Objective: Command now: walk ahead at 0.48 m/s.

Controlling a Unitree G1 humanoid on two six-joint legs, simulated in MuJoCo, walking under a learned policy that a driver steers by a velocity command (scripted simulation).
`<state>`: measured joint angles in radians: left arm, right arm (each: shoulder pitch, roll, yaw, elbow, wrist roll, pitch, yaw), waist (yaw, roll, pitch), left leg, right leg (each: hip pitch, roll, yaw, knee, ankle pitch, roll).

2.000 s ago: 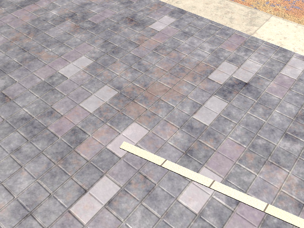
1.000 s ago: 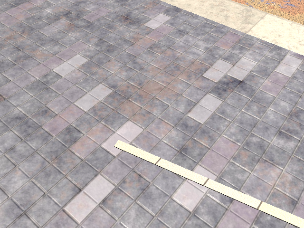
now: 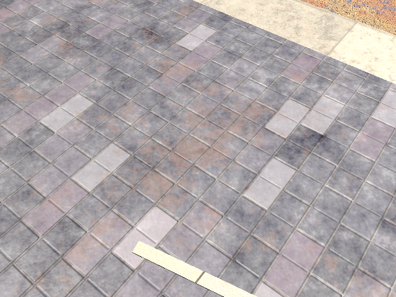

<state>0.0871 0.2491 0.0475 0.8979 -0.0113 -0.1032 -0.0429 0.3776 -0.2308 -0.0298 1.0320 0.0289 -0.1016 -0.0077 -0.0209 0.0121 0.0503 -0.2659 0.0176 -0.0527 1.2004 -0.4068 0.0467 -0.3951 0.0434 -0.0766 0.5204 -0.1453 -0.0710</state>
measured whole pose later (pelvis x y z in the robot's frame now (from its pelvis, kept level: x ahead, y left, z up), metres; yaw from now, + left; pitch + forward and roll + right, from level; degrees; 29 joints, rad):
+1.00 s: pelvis +0.48 +0.00 -0.01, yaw -21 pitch +2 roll +2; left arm 0.11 0.28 0.09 0.73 0.00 -0.02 -0.03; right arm 0.13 -0.29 -0.07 0.86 0.01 -0.04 -0.03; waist -0.01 0.01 0.08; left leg -0.37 0.02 0.04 1.15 -0.59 -0.05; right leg -0.49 0.04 -0.01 0.60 -0.16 -0.10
